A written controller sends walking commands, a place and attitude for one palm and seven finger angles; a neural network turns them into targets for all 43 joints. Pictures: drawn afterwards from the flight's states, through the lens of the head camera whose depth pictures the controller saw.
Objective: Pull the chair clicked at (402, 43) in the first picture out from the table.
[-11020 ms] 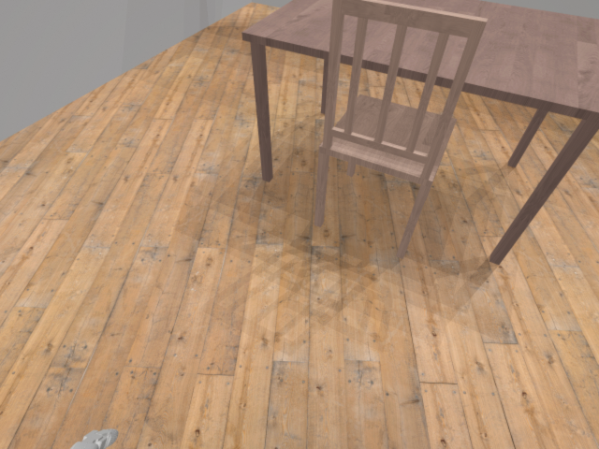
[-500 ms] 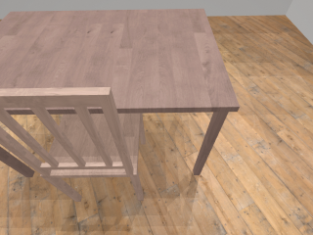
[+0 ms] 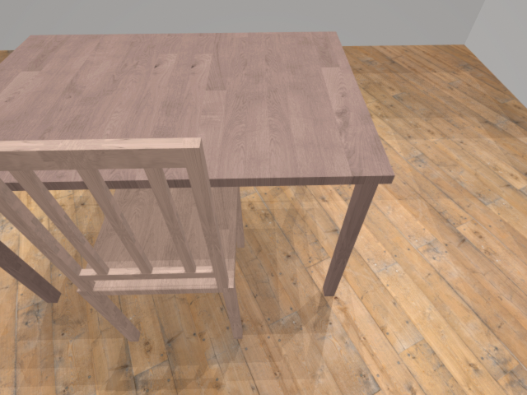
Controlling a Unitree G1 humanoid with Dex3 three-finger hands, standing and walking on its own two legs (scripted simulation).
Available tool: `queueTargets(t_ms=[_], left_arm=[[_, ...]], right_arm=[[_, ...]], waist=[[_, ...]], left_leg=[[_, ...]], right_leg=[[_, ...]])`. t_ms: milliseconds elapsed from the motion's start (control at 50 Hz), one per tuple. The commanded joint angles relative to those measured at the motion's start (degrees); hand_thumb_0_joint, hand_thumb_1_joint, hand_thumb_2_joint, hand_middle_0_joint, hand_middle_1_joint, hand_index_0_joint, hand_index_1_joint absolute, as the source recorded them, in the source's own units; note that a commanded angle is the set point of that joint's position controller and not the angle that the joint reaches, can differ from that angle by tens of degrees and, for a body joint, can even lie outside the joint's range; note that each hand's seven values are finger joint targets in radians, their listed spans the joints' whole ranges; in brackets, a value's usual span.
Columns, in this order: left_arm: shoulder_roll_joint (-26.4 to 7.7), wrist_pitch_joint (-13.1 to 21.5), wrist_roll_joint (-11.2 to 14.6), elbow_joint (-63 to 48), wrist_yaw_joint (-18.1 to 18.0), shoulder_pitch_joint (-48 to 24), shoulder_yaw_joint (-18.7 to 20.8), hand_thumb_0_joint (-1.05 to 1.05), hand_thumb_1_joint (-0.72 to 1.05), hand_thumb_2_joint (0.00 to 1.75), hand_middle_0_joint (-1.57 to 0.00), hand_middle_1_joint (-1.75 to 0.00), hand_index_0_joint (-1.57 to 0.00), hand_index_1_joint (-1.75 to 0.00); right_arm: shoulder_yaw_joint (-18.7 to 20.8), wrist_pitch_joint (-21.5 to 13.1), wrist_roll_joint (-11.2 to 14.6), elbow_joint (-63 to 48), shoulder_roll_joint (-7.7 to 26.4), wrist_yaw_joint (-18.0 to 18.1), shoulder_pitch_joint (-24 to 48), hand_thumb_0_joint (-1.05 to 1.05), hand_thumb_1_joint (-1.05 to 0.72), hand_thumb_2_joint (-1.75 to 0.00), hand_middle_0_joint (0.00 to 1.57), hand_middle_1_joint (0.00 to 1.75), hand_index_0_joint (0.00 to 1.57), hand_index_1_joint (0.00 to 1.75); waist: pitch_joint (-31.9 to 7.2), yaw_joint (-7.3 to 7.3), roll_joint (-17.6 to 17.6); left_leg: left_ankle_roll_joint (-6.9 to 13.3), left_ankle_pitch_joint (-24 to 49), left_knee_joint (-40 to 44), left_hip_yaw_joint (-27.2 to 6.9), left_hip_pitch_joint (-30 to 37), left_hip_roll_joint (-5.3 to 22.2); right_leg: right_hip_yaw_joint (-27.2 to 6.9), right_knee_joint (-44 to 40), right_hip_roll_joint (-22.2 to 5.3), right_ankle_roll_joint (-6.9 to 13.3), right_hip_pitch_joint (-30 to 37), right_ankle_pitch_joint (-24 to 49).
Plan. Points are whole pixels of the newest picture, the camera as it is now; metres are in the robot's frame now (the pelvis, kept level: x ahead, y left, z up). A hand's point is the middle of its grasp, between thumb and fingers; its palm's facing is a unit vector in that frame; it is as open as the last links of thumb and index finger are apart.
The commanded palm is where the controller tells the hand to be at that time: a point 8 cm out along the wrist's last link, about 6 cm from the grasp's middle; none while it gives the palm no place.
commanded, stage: come to a stop and stand still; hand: left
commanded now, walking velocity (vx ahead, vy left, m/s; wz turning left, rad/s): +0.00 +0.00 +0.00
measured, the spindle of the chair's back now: (122, 228) +0.43 +0.31 -0.07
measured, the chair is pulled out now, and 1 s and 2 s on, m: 0.00 0.00 0.00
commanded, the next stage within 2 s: look again from close up in 0.62 s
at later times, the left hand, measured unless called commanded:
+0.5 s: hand out of the picture +0.02 +0.19 -0.18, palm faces +0.02 -0.98 -0.19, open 7.4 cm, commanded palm none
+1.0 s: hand out of the picture +0.03 +0.22 -0.18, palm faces +0.00 -0.98 -0.21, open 7.4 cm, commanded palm none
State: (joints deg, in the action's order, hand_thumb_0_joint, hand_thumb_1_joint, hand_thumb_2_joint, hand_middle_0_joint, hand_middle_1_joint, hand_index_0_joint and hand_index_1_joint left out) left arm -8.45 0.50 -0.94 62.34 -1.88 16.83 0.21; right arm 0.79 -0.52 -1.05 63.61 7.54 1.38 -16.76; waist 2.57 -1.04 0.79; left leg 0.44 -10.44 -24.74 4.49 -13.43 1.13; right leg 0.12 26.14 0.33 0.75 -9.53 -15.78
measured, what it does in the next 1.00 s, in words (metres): stands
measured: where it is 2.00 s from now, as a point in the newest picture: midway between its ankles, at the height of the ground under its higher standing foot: outside the picture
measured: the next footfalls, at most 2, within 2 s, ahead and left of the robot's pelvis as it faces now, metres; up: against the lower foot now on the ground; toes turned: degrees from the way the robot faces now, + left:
none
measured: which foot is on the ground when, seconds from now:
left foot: down 0.00-1.00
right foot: down 0.00-1.00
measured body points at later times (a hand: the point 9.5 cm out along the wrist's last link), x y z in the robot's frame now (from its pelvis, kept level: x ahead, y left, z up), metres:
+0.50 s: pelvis +0.02 +0.02 +0.00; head +0.02 +0.02 +0.44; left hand +0.02 +0.24 -0.16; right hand +0.03 -0.21 -0.16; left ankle +0.03 +0.11 -0.74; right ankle -0.02 -0.11 -0.74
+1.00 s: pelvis +0.02 +0.03 +0.00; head +0.03 +0.04 +0.45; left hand +0.03 +0.27 -0.16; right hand +0.06 -0.21 -0.15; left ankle +0.03 +0.11 -0.74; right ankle -0.02 -0.11 -0.74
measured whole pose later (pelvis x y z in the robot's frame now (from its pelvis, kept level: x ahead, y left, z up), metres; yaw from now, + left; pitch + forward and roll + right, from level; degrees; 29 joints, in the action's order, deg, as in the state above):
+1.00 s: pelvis +0.02 +0.03 +0.00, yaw +0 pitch -1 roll +0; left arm -11.8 0.6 -1.2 62.4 -1.9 15.8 -0.5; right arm -0.3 -1.6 -0.7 64.1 10.5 1.1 -11.6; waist 1.4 0.4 -1.7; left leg 3.0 -13.7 -26.6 5.1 -12.5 -1.1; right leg -0.7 25.4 -1.8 -1.9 -7.5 -17.4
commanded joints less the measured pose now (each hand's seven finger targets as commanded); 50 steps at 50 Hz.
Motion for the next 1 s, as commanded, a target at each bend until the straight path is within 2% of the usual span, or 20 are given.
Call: queueTargets(t_ms=[0,20,40,60,80,120,160,200,240,280,320,460,560,640,660,680,740,760,840,980], left_arm=[[-6.5,2.3,-0.8,0.6,-2.2,8.0,0.5,0.00,0.90,0.90,-0.20,-0.30,-0.20,-0.30],[-8.4,2.5,-0.1,-2.5,-1.9,3.4,0.4,0.00,0.90,0.90,-0.20,-0.30,-0.20,-0.30],[-7.5,2.5,0.0,-3.6,-1.6,1.7,0.4,0.00,0.90,0.90,-0.20,-0.30,-0.20,-0.30],[-7.5,2.8,0.0,-4.2,-1.4,1.9,0.5,0.00,0.90,0.90,-0.20,-0.30,-0.20,-0.30],[-7.1,2.7,0.2,-4.0,-1.3,2.7,0.4,0.00,0.90,0.90,-0.20,-0.30,-0.20,-0.30],[-5.8,2.3,0.2,-3.1,-1.1,3.9,0.1,0.00,0.90,0.90,-0.20,-0.30,-0.20,-0.30],[-5.3,2.0,0.0,-2.8,-1.0,5.0,-0.1,0.00,0.90,0.90,-0.20,-0.30,-0.20,-0.30],[-5.0,1.9,0.1,-2.4,-0.9,5.6,-0.2,0.00,0.90,0.90,-0.20,-0.30,-0.20,-0.30],[-5.1,1.7,0.2,-2.5,-0.9,5.6,-0.2,0.00,0.90,0.90,-0.20,-0.30,-0.20,-0.30],[-5.3,1.6,0.1,-2.5,-0.9,5.9,-0.2,0.00,0.90,0.90,-0.20,-0.30,-0.20,-0.30],[-5.5,1.5,0.2,-2.5,-0.8,5.6,-0.1,0.00,0.90,0.90,-0.20,-0.30,-0.20,-0.30],[-7.2,1.3,0.0,-3.0,-0.7,4.7,0.3,0.00,0.90,0.90,-0.20,-0.30,-0.20,-0.30],[-8.3,1.1,0.0,-3.0,-0.6,3.6,0.4,0.00,0.90,0.90,-0.20,-0.30,-0.20,-0.30],[-8.9,1.0,0.1,-2.8,-0.5,2.6,0.5,0.00,0.90,0.90,-0.20,-0.30,-0.20,-0.30],[-9.1,1.0,-0.1,-2.9,-0.5,2.8,0.5,0.00,0.90,0.90,-0.20,-0.30,-0.20,-0.30],[-9.1,1.0,0.0,-2.8,-0.5,2.6,0.5,0.00,0.90,0.90,-0.20,-0.30,-0.20,-0.30],[-9.5,0.9,0.0,-2.5,-0.4,2.1,0.5,0.00,0.90,0.90,-0.20,-0.30,-0.20,-0.30],[-9.6,0.9,-0.1,-2.5,-0.4,2.3,0.4,0.00,0.90,0.90,-0.20,-0.30,-0.20,-0.30],[-9.8,0.9,0.0,-2.1,-0.3,2.1,0.5,0.00,0.90,0.90,-0.20,-0.30,-0.20,-0.30],[-10.3,0.9,-0.1,-1.7,-0.3,1.8,0.5,0.00,0.90,0.90,-0.20,-0.30,-0.20,-0.30]], right_arm=[[0.6,-1.1,0.6,-4.2,8.0,-0.4,2.5,0.00,-0.90,-0.90,0.20,0.30,0.20,0.30],[0.3,-0.5,0.5,-5.7,4.9,-0.8,-1.3,0.00,-0.90,-0.90,0.20,0.30,0.20,0.30],[0.2,-0.4,0.1,-5.1,5.1,-1.0,-3.0,0.00,-0.90,-0.90,0.20,0.30,0.20,0.30],[0.2,-0.7,-0.2,-4.8,4.8,-1.1,-4.1,0.00,-0.90,-0.90,0.20,0.30,0.20,0.30],[0.0,-0.8,-0.1,-5.1,4.7,-0.9,-4.1,0.00,-0.90,-0.90,0.20,0.30,0.20,0.30],[-0.1,-1.0,0.2,-5.2,5.0,-0.6,-4.1,0.00,-0.90,-0.90,0.20,0.30,0.20,0.30],[-0.3,-1.1,0.2,-5.3,5.4,-0.5,-3.5,0.00,-0.90,-0.90,0.20,0.30,0.20,0.30],[-0.3,-1.3,0.3,-5.0,6.0,-0.3,-3.7,0.00,-0.90,-0.90,0.20,0.30,0.20,0.30],[-0.3,-1.2,0.4,-4.7,6.4,-0.3,-3.2,0.00,-0.90,-0.90,0.20,0.30,0.20,0.30],[-0.3,-1.4,0.4,-4.2,6.6,-0.2,-2.5,0.00,-0.90,-0.90,0.20,0.30,0.20,0.30],[-0.3,-1.5,0.4,-3.9,6.9,-0.1,-2.1,0.00,-0.90,-0.90,0.20,0.30,0.20,0.30],[-0.2,-1.9,0.4,-3.2,8.0,0.1,-0.3,0.00,-0.90,-0.90,0.20,0.30,0.20,0.30],[-0.1,-1.8,0.5,-2.9,8.9,0.1,1.2,0.00,-0.90,-0.90,0.20,0.30,0.20,0.30],[0.0,-1.9,0.5,-2.6,9.9,0.1,1.9,0.00,-0.90,-0.90,0.20,0.30,0.20,0.30],[0.1,-1.8,0.5,-2.6,9.8,0.1,2.1,0.00,-0.90,-0.90,0.20,0.30,0.20,0.30],[0.1,-1.9,0.5,-2.6,10.1,0.1,2.5,0.00,-0.90,-0.90,0.20,0.30,0.20,0.30],[0.1,-1.7,0.5,-2.4,10.4,0.0,3.1,0.00,-0.90,-0.90,0.20,0.30,0.20,0.30],[0.1,-1.7,0.6,-2.3,10.4,0.0,3.2,0.00,-0.90,-0.90,0.20,0.30,0.20,0.30],[0.1,-1.8,0.5,-2.1,10.8,0.0,3.6,0.00,-0.90,-0.90,0.20,0.30,0.20,0.30],[0.2,-1.8,0.6,-1.7,11.4,0.0,4.4,0.00,-0.90,-0.90,0.20,0.30,0.20,0.30]], waist=[[1.8,2.83,-6.1],[-2.5,-1.45,-4.9],[-1.8,-2.03,-2.7],[-3.3,-1.81,2.5],[-2.0,-1.55,2.7],[1.0,-0.77,0.5],[2.9,0.08,-1.2],[2.8,0.19,-2.5],[3.2,0.42,-2.3],[3.1,0.86,-1.4],[2.9,0.95,-2.0],[0.4,1.52,-0.6],[0.3,1.54,-0.8],[-1.2,1.36,0.0],[-0.8,1.51,-1.2],[-0.9,1.48,-0.8],[-0.4,1.40,-0.8],[-0.2,1.47,-1.6],[-1.5,1.37,-0.9],[-0.9,1.42,-1.3]], left_leg=[[-0.8,1.5,-7.7,-4.6,-0.5,5.0],[-0.5,-7.8,-7.0,-4.2,0.0,2.7],[-0.3,-6.9,-7.3,-4.2,0.9,2.4],[-0.2,-3.0,-6.1,-4.1,2.5,2.4],[0.3,-2.4,-5.0,-5.0,1.2,2.9],[1.1,-2.3,-2.8,-6.4,-1.4,3.7],[1.4,-1.9,-1.3,-6.9,-2.8,3.9],[1.6,-0.9,-0.6,-7.0,-2.2,3.9],[1.6,-2.3,0.5,-7.1,-2.3,4.1],[1.8,-0.7,0.8,-7.3,-2.1,4.1],[1.8,-0.6,1.3,-7.4,-1.6,4.3],[2.2,5.3,1.3,-7.4,0.5,4.7],[2.2,6.4,1.5,-7.2,1.5,4.9],[2.2,7.7,1.9,-7.4,3.0,5.1],[2.4,8.2,1.8,-7.4,2.9,5.1],[2.2,8.6,1.7,-7.2,3.1,5.1],[2.1,6.4,2.7,-7.3,3.2,5.1],[2.3,6.4,2.6,-7.4,2.9,5.1],[2.2,7.5,2.9,-7.4,4.3,5.2],[2.3,7.5,3.6,-7.5,4.3,5.4]], right_leg=[[-9.0,-8.5,-8.2,0.0,-4.6,18.9],[-10.3,-9.4,-10.6,2.3,-5.3,2.9],[-9.4,-9.0,-9.0,3.6,-8.9,-7.4],[-7.9,-6.8,-8.2,4.0,-8.7,-3.5],[-7.3,-5.8,-7.0,3.8,-8.8,-3.8],[-6.1,-4.2,-5.2,3.2,-8.4,-3.7],[-5.6,-4.0,-4.7,2.8,-7.9,-2.5],[-5.3,-3.3,-4.5,2.4,-7.1,-1.0],[-5.1,-3.4,-4.5,2.1,-6.9,-1.7],[-4.8,-3.0,-4.5,1.9,-6.0,0.7],[-4.7,-3.0,-4.5,1.7,-5.7,1.0],[-4.0,-2.6,-5.0,1.1,-3.0,6.2],[-4.0,-3.0,-5.3,0.9,-2.9,7.3],[-3.8,-2.9,-5.4,0.6,-2.4,7.6],[-3.9,-3.1,-5.4,0.6,-2.3,8.2],[-3.8,-3.1,-5.6,0.5,-2.4,8.7],[-4.0,-3.7,-5.7,0.4,-2.7,7.3],[-4.1,-3.9,-5.6,0.4,-2.6,7.4],[-4.0,-3.8,-5.8,0.3,-2.2,8.1],[-4.0,-4.3,-6.1,0.2,-2.1,8.1]])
